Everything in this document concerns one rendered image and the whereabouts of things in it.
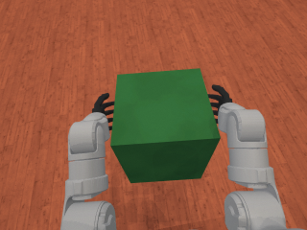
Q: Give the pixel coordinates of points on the left robot hand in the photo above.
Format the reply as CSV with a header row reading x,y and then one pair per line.
x,y
100,107

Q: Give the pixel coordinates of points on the robot right forearm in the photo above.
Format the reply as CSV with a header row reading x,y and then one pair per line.
x,y
247,142

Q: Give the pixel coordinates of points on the robot left forearm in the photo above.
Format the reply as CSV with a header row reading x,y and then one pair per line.
x,y
87,176

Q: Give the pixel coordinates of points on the right robot hand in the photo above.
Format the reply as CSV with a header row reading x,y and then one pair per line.
x,y
223,99

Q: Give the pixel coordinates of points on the right robot upper arm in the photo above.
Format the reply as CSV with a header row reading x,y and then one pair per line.
x,y
253,210

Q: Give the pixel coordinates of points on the left robot upper arm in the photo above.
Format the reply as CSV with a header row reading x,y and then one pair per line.
x,y
90,215

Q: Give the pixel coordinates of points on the carton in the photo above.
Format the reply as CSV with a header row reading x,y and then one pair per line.
x,y
163,126

